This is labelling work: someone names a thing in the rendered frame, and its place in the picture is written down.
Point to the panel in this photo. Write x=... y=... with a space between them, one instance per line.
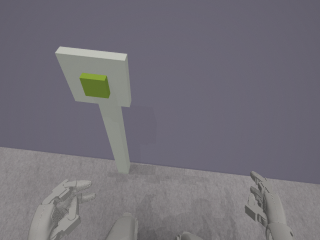
x=74 y=62

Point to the left robot shin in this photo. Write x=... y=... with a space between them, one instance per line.
x=127 y=214

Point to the button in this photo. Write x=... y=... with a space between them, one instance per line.
x=95 y=85

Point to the left robot hand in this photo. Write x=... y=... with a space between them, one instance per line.
x=47 y=216

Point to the robot right forearm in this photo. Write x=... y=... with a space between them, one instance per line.
x=278 y=231

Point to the left robot thigh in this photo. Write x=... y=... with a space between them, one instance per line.
x=124 y=228

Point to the right robot hand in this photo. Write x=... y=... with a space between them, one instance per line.
x=270 y=208

